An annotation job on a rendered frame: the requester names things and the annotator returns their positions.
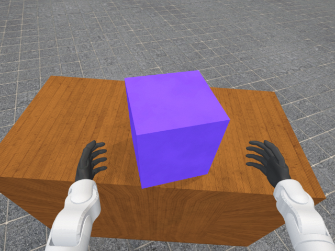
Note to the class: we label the robot right forearm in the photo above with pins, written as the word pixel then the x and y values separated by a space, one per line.
pixel 304 224

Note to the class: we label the pedestal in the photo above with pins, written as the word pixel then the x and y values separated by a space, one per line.
pixel 231 205

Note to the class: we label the robot left hand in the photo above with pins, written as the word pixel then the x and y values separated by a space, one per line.
pixel 86 164

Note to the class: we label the carton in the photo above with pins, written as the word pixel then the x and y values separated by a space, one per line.
pixel 177 125

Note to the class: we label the robot right hand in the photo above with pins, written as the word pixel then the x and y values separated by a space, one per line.
pixel 274 166

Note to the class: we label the robot left forearm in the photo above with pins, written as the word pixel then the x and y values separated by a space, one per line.
pixel 72 227

